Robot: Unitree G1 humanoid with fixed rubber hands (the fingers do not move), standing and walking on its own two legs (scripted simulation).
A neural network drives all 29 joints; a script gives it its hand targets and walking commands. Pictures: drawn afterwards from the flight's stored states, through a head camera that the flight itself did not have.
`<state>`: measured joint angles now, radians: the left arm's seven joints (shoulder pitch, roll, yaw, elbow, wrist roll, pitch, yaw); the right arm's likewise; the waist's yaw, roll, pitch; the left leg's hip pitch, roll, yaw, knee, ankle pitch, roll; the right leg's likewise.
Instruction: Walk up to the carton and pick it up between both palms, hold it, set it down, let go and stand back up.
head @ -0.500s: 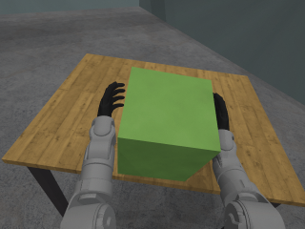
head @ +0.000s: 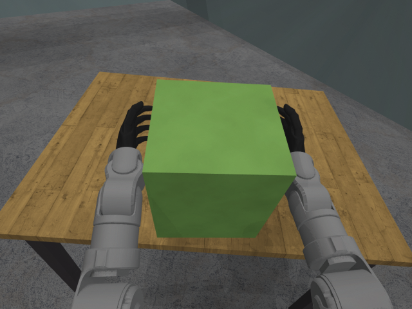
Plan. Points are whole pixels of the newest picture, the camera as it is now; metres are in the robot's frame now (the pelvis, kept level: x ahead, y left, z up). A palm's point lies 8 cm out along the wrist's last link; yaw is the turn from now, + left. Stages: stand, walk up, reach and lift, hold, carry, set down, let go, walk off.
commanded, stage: reach and lift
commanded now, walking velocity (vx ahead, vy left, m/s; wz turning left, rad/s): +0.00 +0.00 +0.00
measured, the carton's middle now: (210, 165) +0.36 -0.01 +0.10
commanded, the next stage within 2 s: hold in 1.66 s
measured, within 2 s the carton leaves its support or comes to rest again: neither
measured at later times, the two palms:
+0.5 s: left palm (127, 127) +0.36 +0.14 +0.20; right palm (303, 135) +0.35 -0.16 +0.20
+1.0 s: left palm (126, 112) +0.37 +0.14 +0.22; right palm (310, 112) +0.36 -0.17 +0.24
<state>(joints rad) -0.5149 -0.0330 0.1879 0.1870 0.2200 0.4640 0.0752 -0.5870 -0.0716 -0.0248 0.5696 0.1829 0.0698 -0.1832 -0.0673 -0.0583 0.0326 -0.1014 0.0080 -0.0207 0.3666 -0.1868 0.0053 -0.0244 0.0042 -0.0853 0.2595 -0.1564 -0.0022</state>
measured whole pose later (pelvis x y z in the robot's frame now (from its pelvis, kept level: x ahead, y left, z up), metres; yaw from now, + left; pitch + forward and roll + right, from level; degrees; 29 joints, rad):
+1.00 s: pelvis -0.01 +0.00 +0.00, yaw -1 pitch -6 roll -1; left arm -0.75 0.01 0.27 0.31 0.20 0.74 0.07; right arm -0.89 -0.13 -0.06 0.74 0.27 0.36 -0.19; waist -0.09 -0.03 -0.07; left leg -0.11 0.00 -0.01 0.39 -0.19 0.01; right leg -0.05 0.00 -0.05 0.30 -0.16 0.00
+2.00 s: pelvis -0.01 +0.00 +0.00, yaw -1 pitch -4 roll -2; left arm -0.84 0.04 0.31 0.30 0.13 0.90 0.09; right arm -1.04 -0.20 0.02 0.76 0.41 0.58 -0.27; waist -0.06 0.02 -0.16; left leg -0.15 0.01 -0.03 0.42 -0.21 0.01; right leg -0.08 0.02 -0.03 0.31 -0.16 0.00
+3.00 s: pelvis +0.00 +0.00 +0.00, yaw -2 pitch -3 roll -2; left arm -0.89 0.05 0.32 0.36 0.15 0.91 0.07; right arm -1.07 -0.21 0.03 0.78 0.42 0.61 -0.29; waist -0.06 0.02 -0.18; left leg -0.16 0.00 -0.04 0.43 -0.21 0.01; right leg -0.09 0.03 -0.01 0.31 -0.17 0.00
